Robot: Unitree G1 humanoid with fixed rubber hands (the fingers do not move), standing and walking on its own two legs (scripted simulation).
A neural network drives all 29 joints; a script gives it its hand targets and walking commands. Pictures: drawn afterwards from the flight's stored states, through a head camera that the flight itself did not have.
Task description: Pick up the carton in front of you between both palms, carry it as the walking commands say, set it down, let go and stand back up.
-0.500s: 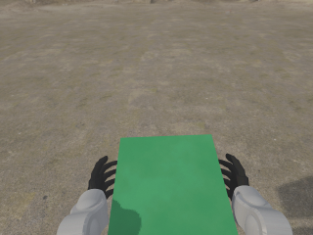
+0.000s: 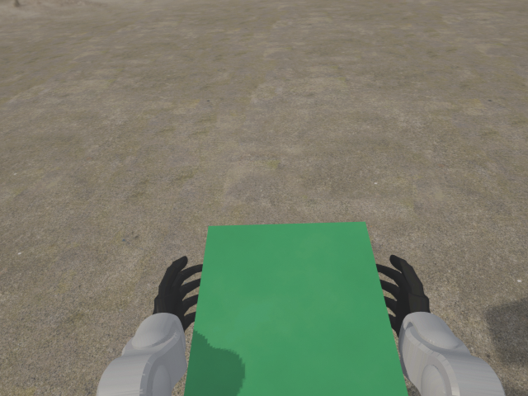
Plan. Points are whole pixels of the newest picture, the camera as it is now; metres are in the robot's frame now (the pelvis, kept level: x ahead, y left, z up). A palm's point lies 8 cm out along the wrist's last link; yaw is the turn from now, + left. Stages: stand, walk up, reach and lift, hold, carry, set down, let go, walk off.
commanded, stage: carry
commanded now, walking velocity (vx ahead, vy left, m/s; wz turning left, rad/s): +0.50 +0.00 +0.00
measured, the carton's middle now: (289, 331) +0.24 +0.00 +0.03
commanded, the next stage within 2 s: none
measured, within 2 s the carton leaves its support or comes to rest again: neither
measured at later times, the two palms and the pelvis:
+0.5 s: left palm (202, 165) +0.56 +0.16 +0.09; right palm (349, 160) +0.56 -0.14 +0.10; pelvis +0.34 +0.01 +0.00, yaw +0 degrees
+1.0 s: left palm (233, 90) +0.90 +0.13 +0.11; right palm (339, 88) +0.90 -0.17 +0.10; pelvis +0.67 -0.02 +0.00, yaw +1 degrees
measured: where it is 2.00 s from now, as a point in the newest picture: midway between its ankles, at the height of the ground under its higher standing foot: (281, 242)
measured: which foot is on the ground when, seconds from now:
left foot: up 0.00-0.04, down 0.06-0.58, up 0.60-1.00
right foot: down 0.00-0.10, up 0.12-0.56, down 0.58-1.00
